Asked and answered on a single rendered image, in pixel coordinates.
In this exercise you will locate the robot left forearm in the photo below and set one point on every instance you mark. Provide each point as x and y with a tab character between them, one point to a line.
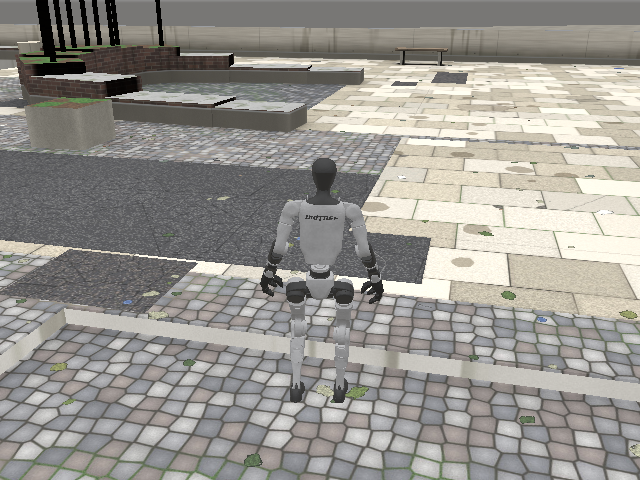
272	262

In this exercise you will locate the robot right forearm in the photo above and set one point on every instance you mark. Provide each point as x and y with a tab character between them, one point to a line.
371	266

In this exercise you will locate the humanoid robot head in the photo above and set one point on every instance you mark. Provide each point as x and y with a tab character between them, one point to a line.
323	172

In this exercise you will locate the robot left upper arm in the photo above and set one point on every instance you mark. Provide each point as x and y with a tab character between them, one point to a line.
291	209

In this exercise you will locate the right robot shin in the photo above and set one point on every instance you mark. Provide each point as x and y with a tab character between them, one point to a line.
341	359

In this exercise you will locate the right robot hand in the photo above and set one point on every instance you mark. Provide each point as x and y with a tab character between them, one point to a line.
376	287

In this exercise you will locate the robot right upper arm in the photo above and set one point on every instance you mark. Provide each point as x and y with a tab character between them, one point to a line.
353	212

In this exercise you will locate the left robot hand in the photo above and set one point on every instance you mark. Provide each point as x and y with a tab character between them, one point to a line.
271	281

